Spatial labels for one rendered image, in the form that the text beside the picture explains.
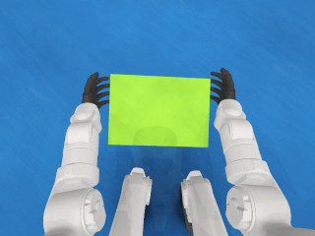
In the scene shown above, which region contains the robot right shin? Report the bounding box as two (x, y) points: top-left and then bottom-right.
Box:
(185, 170), (213, 223)

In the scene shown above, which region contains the robot right upper arm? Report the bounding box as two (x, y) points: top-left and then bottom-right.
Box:
(225, 184), (315, 236)

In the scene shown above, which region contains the right robot forearm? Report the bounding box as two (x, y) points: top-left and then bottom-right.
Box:
(214, 98), (291, 221)

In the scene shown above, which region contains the robot left upper arm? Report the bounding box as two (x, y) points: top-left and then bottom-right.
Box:
(44, 187), (106, 236)

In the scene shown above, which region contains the robot shin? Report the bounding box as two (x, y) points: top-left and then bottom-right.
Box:
(185, 170), (213, 223)
(122, 167), (146, 188)

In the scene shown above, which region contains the right robot hand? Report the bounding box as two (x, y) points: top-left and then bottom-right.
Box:
(210, 68), (236, 105)

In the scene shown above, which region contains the left robot forearm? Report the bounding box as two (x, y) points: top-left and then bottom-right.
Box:
(43, 102), (102, 232)

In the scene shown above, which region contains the carton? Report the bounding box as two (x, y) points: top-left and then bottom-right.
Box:
(108, 74), (211, 148)

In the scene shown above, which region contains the left robot hand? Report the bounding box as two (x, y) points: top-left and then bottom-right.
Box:
(82, 72), (110, 109)

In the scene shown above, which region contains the robot left shin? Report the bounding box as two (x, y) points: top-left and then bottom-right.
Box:
(122, 167), (146, 188)

